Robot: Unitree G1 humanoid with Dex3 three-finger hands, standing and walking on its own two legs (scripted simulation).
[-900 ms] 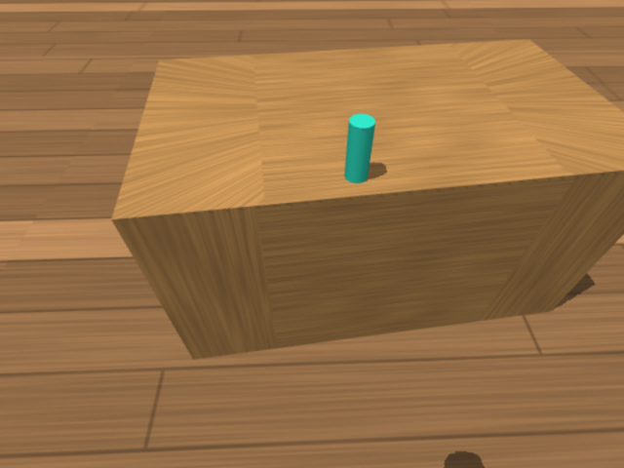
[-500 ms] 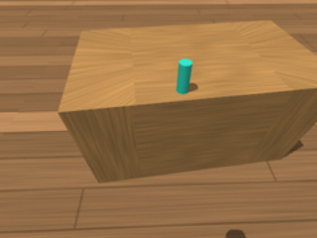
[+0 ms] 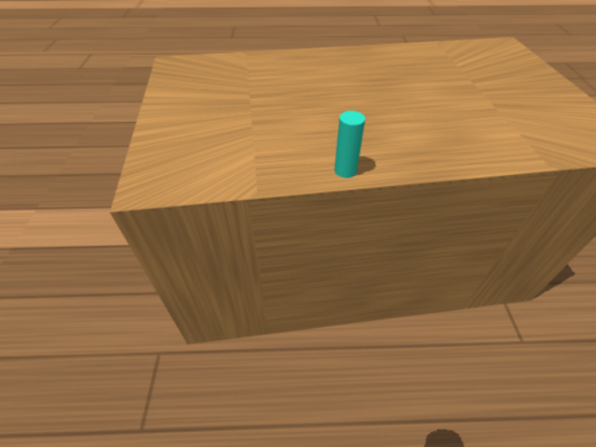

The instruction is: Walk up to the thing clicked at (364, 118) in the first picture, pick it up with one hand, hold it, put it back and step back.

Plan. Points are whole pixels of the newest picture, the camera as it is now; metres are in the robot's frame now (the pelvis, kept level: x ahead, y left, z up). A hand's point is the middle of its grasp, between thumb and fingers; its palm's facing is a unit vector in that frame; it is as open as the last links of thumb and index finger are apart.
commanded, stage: stand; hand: right
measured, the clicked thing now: (348, 146) +0.71 -0.08 -0.01
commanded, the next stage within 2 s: walk up in 0.22 s
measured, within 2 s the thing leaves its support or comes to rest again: neither
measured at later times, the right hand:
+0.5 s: hand out of the picture +0.13 -0.24 -0.15, palm faces -0.14 +0.91 -0.39, open 7.4 cm
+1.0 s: hand (416, 374) +0.27 -0.18 -0.16, palm faces -0.14 +0.91 -0.39, open 7.4 cm
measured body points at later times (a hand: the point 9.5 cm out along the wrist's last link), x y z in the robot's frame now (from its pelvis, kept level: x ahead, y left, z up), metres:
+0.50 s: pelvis +0.04 +0.05 -0.01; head +0.06 +0.06 +0.44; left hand +0.05 +0.38 -0.14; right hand +0.14 -0.28 -0.12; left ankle +0.11 +0.20 -0.73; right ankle -0.01 -0.12 -0.75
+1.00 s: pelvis +0.21 +0.09 -0.02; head +0.23 +0.09 +0.43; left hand +0.24 +0.42 -0.14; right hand +0.28 -0.23 -0.13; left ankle +0.14 +0.21 -0.75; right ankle +0.33 -0.03 -0.74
